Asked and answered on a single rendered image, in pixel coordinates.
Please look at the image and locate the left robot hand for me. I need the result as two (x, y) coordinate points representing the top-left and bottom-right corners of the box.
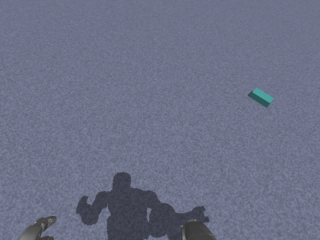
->
(18, 216), (57, 240)

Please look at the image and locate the carton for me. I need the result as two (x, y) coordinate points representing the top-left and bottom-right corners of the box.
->
(249, 88), (274, 108)

